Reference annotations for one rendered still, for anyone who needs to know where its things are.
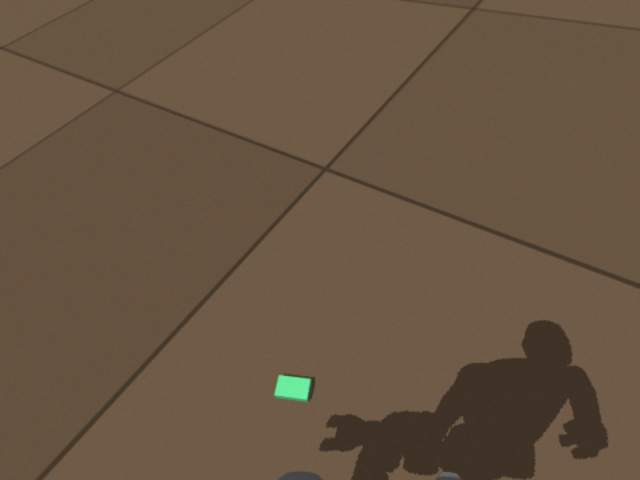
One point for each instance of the small box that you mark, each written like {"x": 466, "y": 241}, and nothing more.
{"x": 293, "y": 388}

